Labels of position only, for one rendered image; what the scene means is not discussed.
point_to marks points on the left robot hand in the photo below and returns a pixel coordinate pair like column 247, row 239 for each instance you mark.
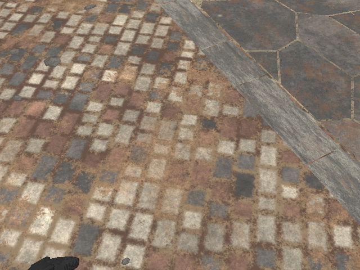
column 59, row 263

